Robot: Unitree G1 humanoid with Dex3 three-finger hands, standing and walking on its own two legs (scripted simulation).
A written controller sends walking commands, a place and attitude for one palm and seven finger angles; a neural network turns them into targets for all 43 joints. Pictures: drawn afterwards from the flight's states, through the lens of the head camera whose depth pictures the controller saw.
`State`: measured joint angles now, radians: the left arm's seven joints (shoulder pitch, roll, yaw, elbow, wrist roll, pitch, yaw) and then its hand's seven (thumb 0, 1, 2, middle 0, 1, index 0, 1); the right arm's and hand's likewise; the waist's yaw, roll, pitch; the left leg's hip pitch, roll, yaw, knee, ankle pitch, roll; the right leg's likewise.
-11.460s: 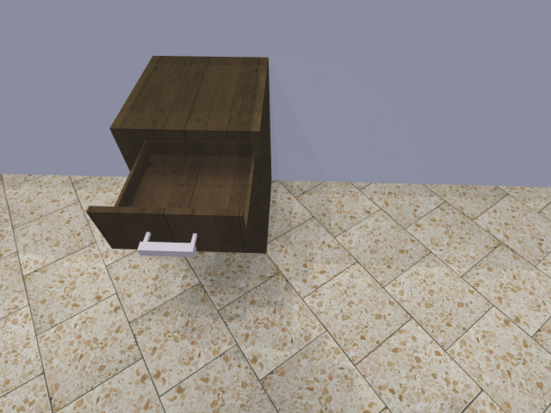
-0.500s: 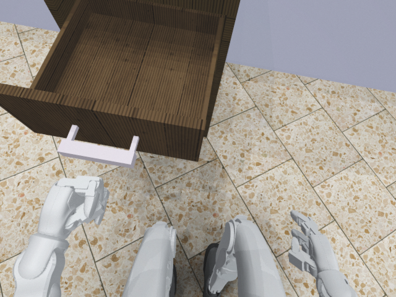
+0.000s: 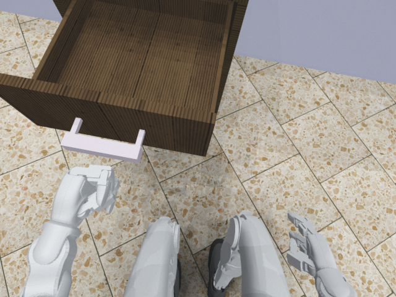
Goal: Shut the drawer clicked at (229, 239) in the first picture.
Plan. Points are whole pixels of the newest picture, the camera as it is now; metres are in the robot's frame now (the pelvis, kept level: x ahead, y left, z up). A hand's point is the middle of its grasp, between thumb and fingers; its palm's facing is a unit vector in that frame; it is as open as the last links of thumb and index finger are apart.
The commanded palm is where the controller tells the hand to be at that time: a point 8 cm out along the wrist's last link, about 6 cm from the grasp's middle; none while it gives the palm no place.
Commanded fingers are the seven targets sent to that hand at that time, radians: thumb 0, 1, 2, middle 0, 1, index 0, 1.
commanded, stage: bring the fist close to the handle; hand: left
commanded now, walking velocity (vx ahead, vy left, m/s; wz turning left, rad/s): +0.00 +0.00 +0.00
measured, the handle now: (106, 138) +0.40 +0.20 -0.01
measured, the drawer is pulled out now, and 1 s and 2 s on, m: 0.28 0.23 0.10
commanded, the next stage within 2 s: push the drawer shut in 0.08 s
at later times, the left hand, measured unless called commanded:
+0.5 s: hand (111, 182) +0.32 +0.18 -0.02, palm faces -0.18 -0.98 -0.03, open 3.2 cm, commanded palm +0.32 +0.22 -0.01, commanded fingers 0.00 0.90 0.90 -1.40 -1.60 -1.40 -1.60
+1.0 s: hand (116, 160) +0.36 +0.18 -0.02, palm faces -0.18 -0.98 -0.04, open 2.8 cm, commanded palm +0.38 +0.21 -0.01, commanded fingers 0.00 0.90 0.90 -1.40 -1.60 -1.40 -1.60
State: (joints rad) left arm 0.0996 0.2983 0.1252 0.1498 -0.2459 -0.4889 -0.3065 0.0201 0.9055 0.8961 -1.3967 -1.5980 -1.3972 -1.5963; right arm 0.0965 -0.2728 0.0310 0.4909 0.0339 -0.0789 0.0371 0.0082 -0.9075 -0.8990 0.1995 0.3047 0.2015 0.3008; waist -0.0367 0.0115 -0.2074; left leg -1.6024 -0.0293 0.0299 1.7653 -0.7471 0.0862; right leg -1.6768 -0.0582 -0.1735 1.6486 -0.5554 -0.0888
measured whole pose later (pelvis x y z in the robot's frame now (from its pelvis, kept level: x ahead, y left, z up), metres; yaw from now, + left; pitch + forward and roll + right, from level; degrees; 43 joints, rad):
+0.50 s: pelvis +0.00 +0.00 +0.00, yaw +0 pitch +34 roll -5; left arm -0.01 0.32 0.14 0.22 -0.24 -0.49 -0.33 0.00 0.88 0.92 -1.40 -1.60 -1.40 -1.60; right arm 0.08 -0.28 0.03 0.50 0.03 -0.07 0.03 0.01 -0.91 -0.90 0.20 0.30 0.20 0.30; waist -0.04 0.01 -0.20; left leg -1.62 -0.03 0.02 1.78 -0.75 0.09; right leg -1.68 -0.06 -0.18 1.65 -0.56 -0.08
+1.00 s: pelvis -0.02 +0.01 -0.01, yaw +1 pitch +33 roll -6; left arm -0.33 0.35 0.11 0.46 -0.19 -0.45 -0.27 -0.05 0.80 0.97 -1.40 -1.60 -1.40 -1.60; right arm 0.12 -0.30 0.06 0.55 0.02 -0.07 0.00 0.01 -0.91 -0.90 0.20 0.30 0.20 0.30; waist -0.07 0.01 -0.19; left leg -1.66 -0.05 0.01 1.79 -0.70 0.10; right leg -1.70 -0.08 -0.19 1.65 -0.51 -0.07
